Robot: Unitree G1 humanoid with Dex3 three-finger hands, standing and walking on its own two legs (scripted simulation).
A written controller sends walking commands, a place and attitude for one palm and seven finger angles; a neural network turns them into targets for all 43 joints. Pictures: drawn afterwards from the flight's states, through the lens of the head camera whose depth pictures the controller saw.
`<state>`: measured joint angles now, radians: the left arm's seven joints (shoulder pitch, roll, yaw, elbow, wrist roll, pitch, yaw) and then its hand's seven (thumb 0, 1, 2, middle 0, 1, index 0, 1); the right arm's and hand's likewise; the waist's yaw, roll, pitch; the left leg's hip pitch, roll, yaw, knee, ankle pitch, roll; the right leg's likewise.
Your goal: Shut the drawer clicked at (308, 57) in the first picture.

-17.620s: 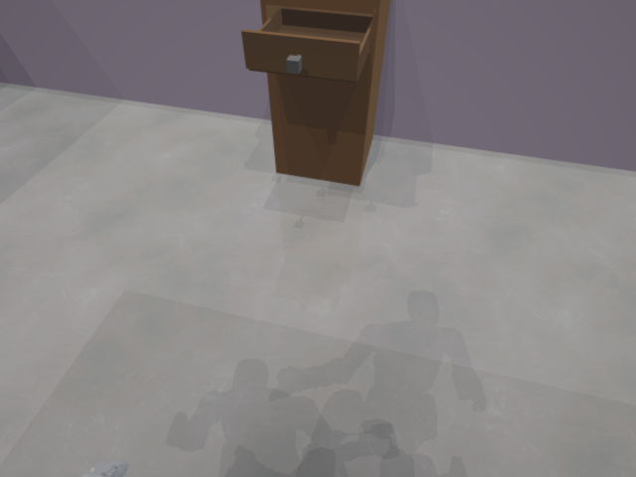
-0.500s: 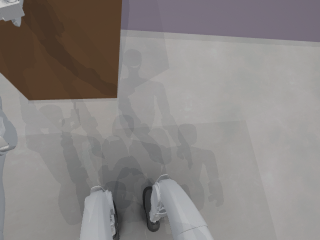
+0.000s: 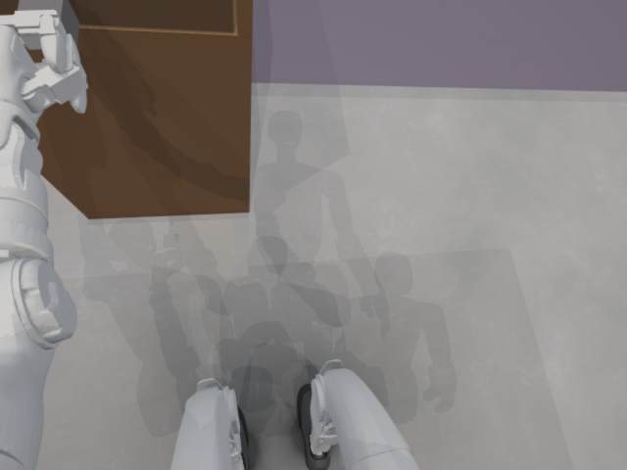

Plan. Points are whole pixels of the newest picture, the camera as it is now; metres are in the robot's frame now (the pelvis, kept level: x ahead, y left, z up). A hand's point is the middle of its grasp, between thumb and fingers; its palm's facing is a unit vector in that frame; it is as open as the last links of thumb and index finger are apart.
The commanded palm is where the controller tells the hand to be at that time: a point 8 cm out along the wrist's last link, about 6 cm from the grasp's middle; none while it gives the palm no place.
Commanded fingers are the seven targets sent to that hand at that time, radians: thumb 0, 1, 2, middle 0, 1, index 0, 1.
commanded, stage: draw the hand back to the body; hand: left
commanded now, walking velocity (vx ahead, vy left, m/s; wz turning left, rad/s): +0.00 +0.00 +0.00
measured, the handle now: (52, 6) +0.65 +0.23 +0.06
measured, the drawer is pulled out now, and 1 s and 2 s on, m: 0.00 0.00 0.00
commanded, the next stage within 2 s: step back with the hand held close in 1.44 s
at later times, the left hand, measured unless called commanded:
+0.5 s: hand out of the picture +0.43 +0.21 +0.14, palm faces -0.01 -1.00 -0.05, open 3.3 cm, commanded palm +0.39 +0.26 +0.15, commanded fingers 0.00 0.90 0.90 -1.40 -1.60 -1.40 -1.60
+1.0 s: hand out of the picture +0.29 +0.23 +0.23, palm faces +0.36 -0.88 -0.32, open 3.3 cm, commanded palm +0.24 +0.27 +0.25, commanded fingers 0.00 0.90 0.90 -1.40 -1.60 -1.40 -1.60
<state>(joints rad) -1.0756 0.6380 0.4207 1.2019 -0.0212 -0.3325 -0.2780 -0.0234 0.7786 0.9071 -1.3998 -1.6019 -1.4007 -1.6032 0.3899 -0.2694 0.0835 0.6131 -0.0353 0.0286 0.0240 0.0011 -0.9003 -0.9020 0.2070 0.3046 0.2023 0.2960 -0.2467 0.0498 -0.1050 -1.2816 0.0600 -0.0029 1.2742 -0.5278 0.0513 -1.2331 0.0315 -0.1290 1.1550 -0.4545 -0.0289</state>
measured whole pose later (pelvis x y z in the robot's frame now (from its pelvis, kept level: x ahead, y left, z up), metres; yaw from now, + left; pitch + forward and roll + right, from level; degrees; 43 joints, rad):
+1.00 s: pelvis +0.06 -0.01 +0.12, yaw +4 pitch -1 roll +0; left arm 0.22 0.31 0.16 -0.12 -0.07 -0.02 0.09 0.02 0.89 0.90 -1.40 -1.60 -1.40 -1.60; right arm 0.17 -0.23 0.06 0.57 0.03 0.00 -0.07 0.01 -0.90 -0.90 0.21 0.30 0.20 0.30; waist 0.04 0.07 -0.01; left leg -0.15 -0.01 0.03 0.46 -0.29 0.03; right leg -0.15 0.01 -0.08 0.44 -0.28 -0.03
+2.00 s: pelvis +0.01 -0.01 +0.12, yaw +4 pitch +1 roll -1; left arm 0.64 0.39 0.35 -0.53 -0.05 -0.18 0.12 0.02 0.89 0.90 -1.40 -1.60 -1.40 -1.60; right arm 0.19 -0.24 -0.03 0.56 0.01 0.02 -0.09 0.01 -0.90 -0.90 0.20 0.30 0.20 0.30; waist 0.00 0.04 0.02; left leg -0.27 -0.02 0.04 0.47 -0.22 0.04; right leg -0.26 0.00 -0.08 0.43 -0.20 -0.02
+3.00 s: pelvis -0.12 +0.00 +0.11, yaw +6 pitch +4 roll -2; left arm 0.61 0.44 0.40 -0.59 -0.04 -0.27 0.13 0.01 0.88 0.90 -1.41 -1.60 -1.41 -1.60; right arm 0.17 -0.22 -0.03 0.58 0.00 -0.02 -0.09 0.01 -0.90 -0.90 0.21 0.30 0.20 0.30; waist -0.02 -0.03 -0.02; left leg -0.40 -0.03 -0.03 0.55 -0.21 0.04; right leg -0.33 0.06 0.04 0.52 -0.25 0.00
